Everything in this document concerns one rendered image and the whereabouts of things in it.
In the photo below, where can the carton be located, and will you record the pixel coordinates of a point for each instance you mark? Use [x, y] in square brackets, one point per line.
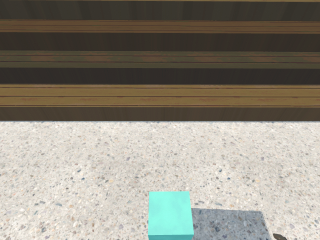
[170, 216]

